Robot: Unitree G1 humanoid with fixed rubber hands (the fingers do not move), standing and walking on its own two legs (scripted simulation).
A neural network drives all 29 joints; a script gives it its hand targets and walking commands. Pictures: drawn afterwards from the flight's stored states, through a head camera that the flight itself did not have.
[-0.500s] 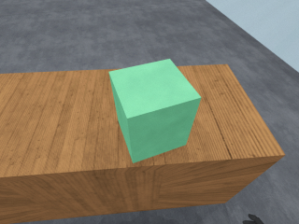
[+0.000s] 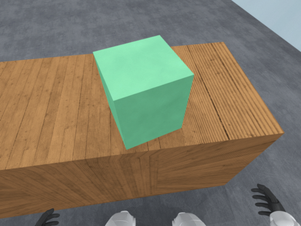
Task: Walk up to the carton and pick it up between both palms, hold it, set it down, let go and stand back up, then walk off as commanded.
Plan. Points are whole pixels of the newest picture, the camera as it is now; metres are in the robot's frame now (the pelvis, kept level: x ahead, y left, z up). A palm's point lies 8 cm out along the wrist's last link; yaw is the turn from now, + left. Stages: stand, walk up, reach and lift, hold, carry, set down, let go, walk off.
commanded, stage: walk off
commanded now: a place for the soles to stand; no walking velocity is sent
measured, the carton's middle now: (142, 94) +0.48 +0.04 +0.04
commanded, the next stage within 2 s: none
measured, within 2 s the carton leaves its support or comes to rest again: neither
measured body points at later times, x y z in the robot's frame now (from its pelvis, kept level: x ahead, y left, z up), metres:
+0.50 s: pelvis -0.10 +0.03 +0.01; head -0.05 +0.06 +0.45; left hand +0.02 +0.31 -0.14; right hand -0.09 -0.28 -0.09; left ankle -0.09 +0.08 -0.71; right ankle -0.07 -0.10 -0.67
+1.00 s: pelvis -0.29 +0.00 -0.02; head -0.29 -0.01 +0.43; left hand -0.19 +0.32 -0.11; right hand -0.13 -0.30 -0.11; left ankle -0.20 +0.11 -0.63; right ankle -0.16 -0.11 -0.71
